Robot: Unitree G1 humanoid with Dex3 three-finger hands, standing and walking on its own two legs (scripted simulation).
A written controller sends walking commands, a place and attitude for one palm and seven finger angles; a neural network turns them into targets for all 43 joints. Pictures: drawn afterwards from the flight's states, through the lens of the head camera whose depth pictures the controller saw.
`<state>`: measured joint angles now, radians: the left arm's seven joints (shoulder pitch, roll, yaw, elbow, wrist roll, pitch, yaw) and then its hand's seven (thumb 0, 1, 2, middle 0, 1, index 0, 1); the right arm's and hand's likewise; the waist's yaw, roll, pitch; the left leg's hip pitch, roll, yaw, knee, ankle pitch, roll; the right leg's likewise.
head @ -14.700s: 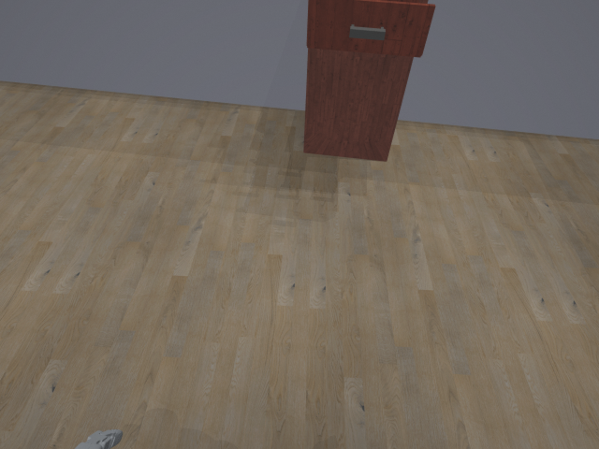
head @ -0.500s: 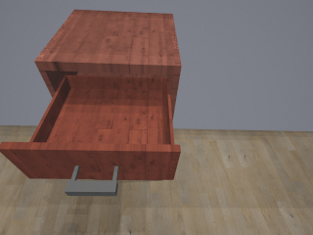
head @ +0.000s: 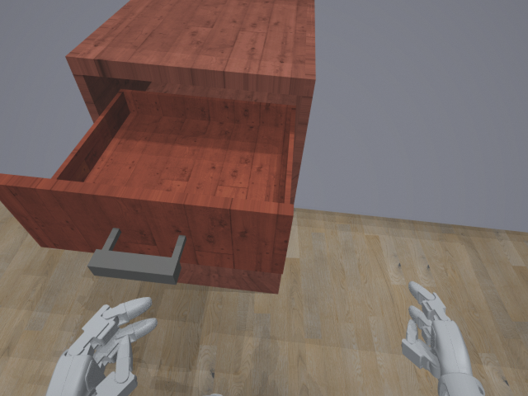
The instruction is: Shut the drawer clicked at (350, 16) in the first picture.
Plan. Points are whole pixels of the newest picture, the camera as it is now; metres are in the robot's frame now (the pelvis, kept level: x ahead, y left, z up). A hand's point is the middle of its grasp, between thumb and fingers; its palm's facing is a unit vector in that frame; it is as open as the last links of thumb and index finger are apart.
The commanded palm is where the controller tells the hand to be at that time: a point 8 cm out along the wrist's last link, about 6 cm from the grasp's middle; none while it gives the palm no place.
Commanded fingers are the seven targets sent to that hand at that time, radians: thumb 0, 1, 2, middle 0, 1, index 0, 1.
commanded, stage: raise the hand and make a fist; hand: left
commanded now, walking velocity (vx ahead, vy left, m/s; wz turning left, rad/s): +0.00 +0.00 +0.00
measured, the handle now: (142, 252) +0.29 +0.21 +0.07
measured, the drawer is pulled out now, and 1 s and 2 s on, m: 0.29 0.29 0.29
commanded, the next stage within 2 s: bring the fist close to the handle in 1.44 s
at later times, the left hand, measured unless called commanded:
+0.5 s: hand (96, 352) +0.15 +0.21 +0.09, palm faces +0.02 -0.99 -0.12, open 3.4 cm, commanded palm +0.09 +0.26 +0.10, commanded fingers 0.00 0.90 0.90 -1.18 -1.36 -1.18 -1.36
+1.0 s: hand (70, 358) +0.13 +0.20 +0.16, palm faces +0.00 -1.00 -0.08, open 3.2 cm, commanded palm +0.07 +0.25 +0.17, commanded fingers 0.00 0.90 0.90 -1.40 -1.60 -1.40 -1.60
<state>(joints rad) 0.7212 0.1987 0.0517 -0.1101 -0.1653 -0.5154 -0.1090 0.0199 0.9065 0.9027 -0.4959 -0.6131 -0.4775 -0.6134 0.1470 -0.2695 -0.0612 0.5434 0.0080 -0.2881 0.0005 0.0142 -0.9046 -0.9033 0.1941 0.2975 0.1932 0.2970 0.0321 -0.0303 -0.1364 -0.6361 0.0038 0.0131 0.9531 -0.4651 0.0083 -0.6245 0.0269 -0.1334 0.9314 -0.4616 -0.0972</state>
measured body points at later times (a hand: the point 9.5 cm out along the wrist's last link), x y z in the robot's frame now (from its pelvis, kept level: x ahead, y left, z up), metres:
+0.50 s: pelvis +0.01 -0.01 +0.01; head +0.03 -0.02 +0.46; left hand +0.14 +0.26 +0.10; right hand +0.17 -0.27 -0.07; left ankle +0.01 +0.12 -0.68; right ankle +0.01 -0.06 -0.68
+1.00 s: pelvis +0.00 +0.05 +0.02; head -0.02 +0.04 +0.47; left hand +0.12 +0.25 +0.16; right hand +0.23 -0.13 +0.00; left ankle +0.01 +0.12 -0.68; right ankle +0.01 -0.06 -0.68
